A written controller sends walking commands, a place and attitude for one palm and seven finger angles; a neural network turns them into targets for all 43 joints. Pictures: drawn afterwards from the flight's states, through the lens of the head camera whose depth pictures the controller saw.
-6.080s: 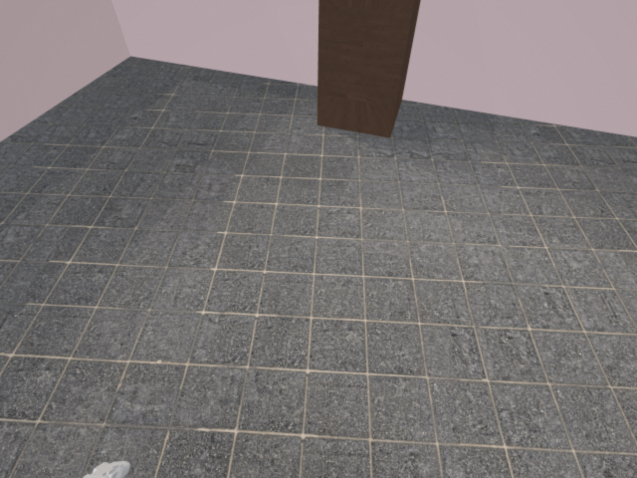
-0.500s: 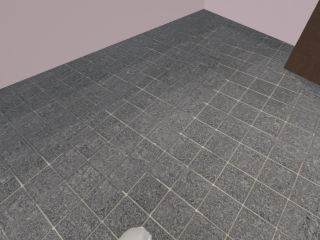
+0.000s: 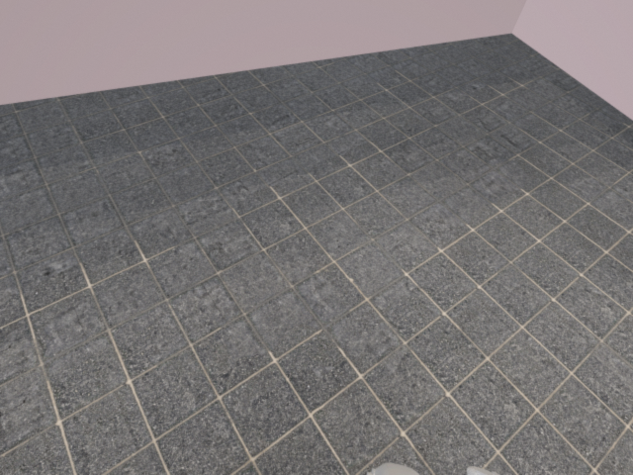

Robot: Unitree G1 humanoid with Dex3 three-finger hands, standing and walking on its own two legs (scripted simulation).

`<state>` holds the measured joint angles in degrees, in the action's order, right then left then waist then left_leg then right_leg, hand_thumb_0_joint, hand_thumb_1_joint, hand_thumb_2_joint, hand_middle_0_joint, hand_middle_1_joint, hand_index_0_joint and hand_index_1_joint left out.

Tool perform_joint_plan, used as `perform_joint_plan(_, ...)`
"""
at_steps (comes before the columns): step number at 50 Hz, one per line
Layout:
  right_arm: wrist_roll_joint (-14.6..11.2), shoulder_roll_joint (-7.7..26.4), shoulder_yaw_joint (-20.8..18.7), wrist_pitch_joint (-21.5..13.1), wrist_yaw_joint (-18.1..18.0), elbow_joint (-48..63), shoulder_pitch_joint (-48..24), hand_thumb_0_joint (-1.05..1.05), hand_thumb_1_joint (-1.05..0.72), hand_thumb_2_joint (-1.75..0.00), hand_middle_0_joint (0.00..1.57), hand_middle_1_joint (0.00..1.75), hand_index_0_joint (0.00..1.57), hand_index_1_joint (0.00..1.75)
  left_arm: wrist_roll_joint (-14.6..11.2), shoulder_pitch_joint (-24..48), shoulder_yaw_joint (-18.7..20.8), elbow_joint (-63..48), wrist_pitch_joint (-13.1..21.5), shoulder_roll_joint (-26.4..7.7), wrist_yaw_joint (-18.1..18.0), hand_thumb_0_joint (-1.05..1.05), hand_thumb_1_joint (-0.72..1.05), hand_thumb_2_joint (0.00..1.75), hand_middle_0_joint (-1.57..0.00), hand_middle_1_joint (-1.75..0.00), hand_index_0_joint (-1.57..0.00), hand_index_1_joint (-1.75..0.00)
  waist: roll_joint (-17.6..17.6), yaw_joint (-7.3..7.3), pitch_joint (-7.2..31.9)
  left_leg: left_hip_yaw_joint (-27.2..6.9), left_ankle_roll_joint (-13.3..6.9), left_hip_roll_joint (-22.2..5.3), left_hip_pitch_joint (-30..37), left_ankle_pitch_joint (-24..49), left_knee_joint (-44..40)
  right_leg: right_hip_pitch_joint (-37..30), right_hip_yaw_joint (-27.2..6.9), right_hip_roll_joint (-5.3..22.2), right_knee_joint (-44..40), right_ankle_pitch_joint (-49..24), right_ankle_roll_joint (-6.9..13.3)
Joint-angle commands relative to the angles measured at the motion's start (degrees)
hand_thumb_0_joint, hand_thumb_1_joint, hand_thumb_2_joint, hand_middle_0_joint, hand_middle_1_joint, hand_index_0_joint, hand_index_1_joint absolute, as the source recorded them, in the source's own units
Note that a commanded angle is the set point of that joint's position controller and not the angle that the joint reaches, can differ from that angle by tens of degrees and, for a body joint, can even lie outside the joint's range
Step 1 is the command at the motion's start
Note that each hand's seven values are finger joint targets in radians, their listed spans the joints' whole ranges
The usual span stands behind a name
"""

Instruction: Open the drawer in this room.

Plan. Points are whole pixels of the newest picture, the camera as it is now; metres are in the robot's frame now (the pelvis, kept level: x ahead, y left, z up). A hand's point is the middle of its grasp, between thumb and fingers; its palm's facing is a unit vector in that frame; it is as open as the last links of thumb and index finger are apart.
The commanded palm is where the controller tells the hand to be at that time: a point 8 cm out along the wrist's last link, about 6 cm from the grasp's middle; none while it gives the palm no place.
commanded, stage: turn or walk to find it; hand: left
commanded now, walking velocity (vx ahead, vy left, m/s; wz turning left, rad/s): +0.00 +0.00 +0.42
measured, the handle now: out of the picture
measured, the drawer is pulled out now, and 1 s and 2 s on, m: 0.00 0.00 0.00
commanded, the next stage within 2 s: none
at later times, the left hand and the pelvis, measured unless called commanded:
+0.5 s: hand out of the picture +0.04 +0.15 -0.15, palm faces +0.22 -0.94 -0.26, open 7.4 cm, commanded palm none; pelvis +0.01 -0.05 +0.00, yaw +14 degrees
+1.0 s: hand out of the picture -0.06 +0.22 -0.17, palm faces +0.46 -0.86 -0.23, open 7.4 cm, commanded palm none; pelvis -0.02 +0.01 +0.00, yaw +25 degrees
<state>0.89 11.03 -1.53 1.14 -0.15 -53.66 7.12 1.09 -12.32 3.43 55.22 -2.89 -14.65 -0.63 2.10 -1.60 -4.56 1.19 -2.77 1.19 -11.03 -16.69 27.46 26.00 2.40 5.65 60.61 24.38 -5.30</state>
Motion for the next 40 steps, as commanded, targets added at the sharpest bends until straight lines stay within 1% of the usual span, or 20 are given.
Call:
perform_joint_plan(1,0.17,11.91,-3.67,-0.88,-0.94,2.30,5.26,0.00,-0.90,-0.90,0.20,0.30,0.20,0.30,-0.15,1.97,0.85,-5.63,0.95,-3.31,-0.31,0.00,0.90,0.90,-0.20,-0.30,-0.20,-0.30,-9.99,2.89,4.70,-13.36,-7.47,-14.57,6.21,36.61,-6.68,3.23,-0.84,-0.40,-3.79,-0.45,-0.34)
perform_joint_plan(7,0.69,12.47,-4.37,-0.32,-0.71,2.95,4.83,0.00,-0.90,-0.90,0.20,0.30,0.20,0.30,-0.54,3.52,0.57,-7.62,1.56,-2.46,-0.49,0.00,0.90,0.90,-0.20,-0.30,-0.20,-0.30,-11.33,2.78,5.04,-17.54,-7.16,-13.58,2.11,35.39,-4.35,-5.00,0.24,-3.16,-17.57,-0.20,0.82)
perform_joint_plan(9,0.51,12.30,-4.54,-0.22,-0.66,3.24,4.18,0.00,-0.90,-0.90,0.20,0.30,0.20,0.30,-0.65,0.54,0.72,-7.26,2.14,-2.89,-0.66,0.00,0.90,0.90,-0.20,-0.30,-0.20,-0.30,-10.44,1.20,6.35,-18.04,-5.47,-12.13,-0.01,33.52,-1.30,-11.33,0.41,-3.67,-27.94,-6.89,1.36)
perform_joint_plan(10,0.19,11.85,-4.43,-0.25,-0.50,3.35,4.26,0.00,-0.90,-0.90,0.20,0.30,0.20,0.30,-0.53,-1.59,0.90,-6.91,2.77,-3.72,-0.73,0.00,0.90,0.90,-0.20,-0.30,-0.20,-0.30,-7.85,0.05,7.66,-16.65,-3.06,-9.85,-2.16,28.37,1.79,-16.84,0.52,-2.81,-36.36,-14.37,1.45)
perform_joint_plan(11,-0.38,9.38,-4.25,-0.44,-0.08,3.42,5.96,0.00,-0.90,-0.90,0.20,0.30,0.20,0.30,-0.08,-3.23,1.37,-6.54,3.59,-7.09,-1.06,0.00,0.90,0.90,-0.20,-0.30,-0.20,-0.30,-0.57,-0.17,9.55,-13.41,0.31,-6.28,-9.35,16.90,7.77,-26.44,-5.64,4.19,-40.59,-22.61,3.35)
perform_joint_plan(12,-0.46,5.46,-3.33,-0.60,0.20,4.90,7.04,0.00,-0.90,-0.90,0.20,0.30,0.20,0.30,0.71,-5.10,2.31,-6.13,4.09,-11.84,-1.57,0.00,0.90,0.90,-0.20,-0.30,-0.20,-0.30,14.26,-0.58,10.58,-4.01,4.28,2.29,-20.51,-12.43,20.40,-32.67,-18.98,19.39,-40.36,-36.77,9.88)
perform_joint_plan(13,-0.09,8.07,-4.10,0.54,-0.33,4.65,6.28,0.00,-0.90,-0.90,0.20,0.30,0.20,0.30,-0.03,-5.58,2.28,-6.33,3.92,-11.93,-1.49,0.00,0.90,0.90,-0.20,-0.30,-0.20,-0.30,14.17,-1.36,11.02,-6.14,4.18,0.42,-18.00,-19.32,30.90,-24.54,-19.22,22.96,-41.53,-36.56,14.15)
perform_joint_plan(14,0.05,8.00,-4.36,1.13,-0.12,4.00,5.17,0.00,-0.90,-0.90,0.20,0.30,0.20,0.30,0.02,-2.65,2.13,-6.93,3.71,-10.25,-1.55,0.00,0.90,0.90,-0.20,-0.30,-0.20,-0.30,11.89,-0.53,7.36,-6.50,4.26,-0.37,-18.45,-16.66,38.18,-19.56,-17.83,20.32,-42.58,-32.05,15.07)
perform_joint_plan(16,0.19,7.29,-4.30,1.70,0.66,1.98,6.08,0.00,-0.90,-0.90,0.20,0.30,0.20,0.30,-0.19,2.60,0.96,-7.88,3.42,-6.50,-1.52,0.00,0.90,0.90,-0.20,-0.30,-0.20,-0.30,4.93,2.41,2.85,-5.59,4.98,-2.35,-19.53,-8.87,42.95,-15.70,-8.28,14.78,-41.99,-29.04,12.61)
perform_joint_plan(18,0.33,6.64,-3.86,2.11,1.00,0.70,7.84,0.00,-0.90,-0.90,0.20,0.30,0.20,0.30,-0.06,2.62,0.49,-7.92,3.89,-5.39,-1.38,0.00,0.90,0.90,-0.20,-0.30,-0.20,-0.30,6.61,2.91,2.62,-3.89,6.07,-2.76,-19.28,-4.88,42.96,-16.10,-2.80,12.35,-42.03,-31.17,10.95)
perform_joint_plan(23,0.26,6.31,-3.46,2.45,1.12,0.75,4.79,0.00,-0.90,-0.90,0.20,0.30,0.20,0.30,0.30,-1.62,0.94,-5.94,3.72,-6.73,-1.46,0.00,0.90,0.90,-0.20,-0.30,-0.20,-0.30,6.97,1.02,3.47,-1.31,7.14,-3.58,-18.43,-6.19,35.58,-19.40,-0.44,13.18,-41.92,-31.37,11.87)
perform_joint_plan(29,-0.33,5.26,-2.49,1.65,1.16,2.13,0.35,0.00,-0.90,-0.90,0.20,0.30,0.20,0.30,0.83,-4.47,1.75,-3.71,3.12,-8.99,-1.31,0.00,0.90,0.90,-0.20,-0.30,-0.20,-0.30,9.45,-0.96,4.89,2.49,6.08,-3.32,-13.06,-9.85,20.77,-20.68,0.82,15.08,-39.34,-34.43,13.16)
perform_joint_plan(31,-0.47,5.21,-2.20,1.10,1.01,2.23,0.87,0.00,-0.90,-0.90,0.20,0.30,0.20,0.30,0.85,-4.21,2.15,-2.94,2.94,-9.41,-1.27,0.00,0.90,0.90,-0.20,-0.30,-0.20,-0.30,9.29,-0.60,5.79,3.49,5.46,-3.35,-10.18,-9.05,14.37,-20.99,1.35,15.78,-36.97,-35.44,12.76)
perform_joint_plan(33,-0.28,5.95,-2.28,0.51,0.89,1.67,3.97,0.00,-0.90,-0.90,0.20,0.30,0.20,0.30,0.42,-3.37,2.31,-2.76,2.61,-9.40,-1.14,0.00,0.90,0.90,-0.20,-0.30,-0.20,-0.30,7.59,1.40,7.12,4.72,4.74,-3.01,-3.45,-0.74,3.29,-18.71,4.48,14.36,-32.19,-32.55,9.66)
perform_joint_plan(34,-0.17,8.04,-2.72,0.03,0.98,1.15,5.99,0.00,-0.90,-0.90,0.20,0.30,0.20,0.30,-0.12,-3.54,2.17,-2.87,2.21,-8.54,-0.93,0.00,0.90,0.90,-0.20,-0.30,-0.20,-0.30,2.55,2.78,8.12,2.97,3.90,-4.54,3.97,7.08,-3.82,-13.37,6.75,12.64,-26.50,-27.09,6.74)
perform_joint_plan(35,0.33,13.87,-3.97,-0.52,0.82,1.53,7.67,0.00,-0.90,-0.90,0.20,0.30,0.20,0.30,-0.54,-4.89,1.83,-4.25,1.77,-5.40,-0.60,0.00,0.90,0.90,-0.20,-0.30,-0.20,-0.30,-13.01,3.37,9.50,-13.75,-1.40,-16.90,11.65,21.30,-6.84,-0.97,9.64,5.78,-15.66,-7.80,2.48)
perform_joint_plan(36,0.06,17.27,-4.60,-0.13,0.57,1.30,10.26,0.00,-0.90,-0.90,0.20,0.30,0.20,0.30,-0.10,-2.06,0.47,-6.36,1.53,-2.98,-0.57,0.00,0.90,0.90,-0.20,-0.30,-0.20,-0.30,-19.22,4.73,8.43,-20.08,-6.90,-25.24,10.72,35.69,-8.22,4.40,6.66,2.10,-5.62,13.41,0.94)
perform_joint_plan(37,0.21,16.22,-4.53,-0.42,-0.47,0.03,11.09,0.00,-0.90,-0.90,0.20,0.30,0.20,0.30,0.16,0.72,0.52,-5.98,0.62,-3.48,-1.18,0.00,0.90,0.90,-0.20,-0.30,-0.20,-0.30,-17.89,5.78,8.23,-20.21,-7.02,-23.97,8.17,34.66,-8.86,4.99,1.01,1.72,0.04,12.10,1.04)
perform_joint_plan(39,0.23,13.29,-3.53,-0.38,-1.13,1.15,5.87,0.00,-0.90,-0.90,0.20,0.30,0.20,0.30,-0.04,1.70,1.19,-4.31,0.64,-4.33,-0.62,0.00,0.90,0.90,-0.20,-0.30,-0.20,-0.30,-13.61,3.60,3.93,-14.64,-6.00,-18.87,4.68,31.90,-8.52,6.45,-1.44,2.04,4.83,3.59,1.11)
perform_joint_plan(40,0.12,12.19,-3.04,-0.64,-1.13,1.95,3.66,0.00,-0.90,-0.90,0.20,0.30,0.20,0.30,-0.08,-0.18,1.27,-3.46,0.78,-4.27,-0.33,0.00,0.90,0.90,-0.20,-0.30,-0.20,-0.30,-11.52,2.10,4.56,-11.88,-5.69,-16.88,5.40,32.37,-8.30,5.89,-1.15,1.76,5.64,0.50,0.83)
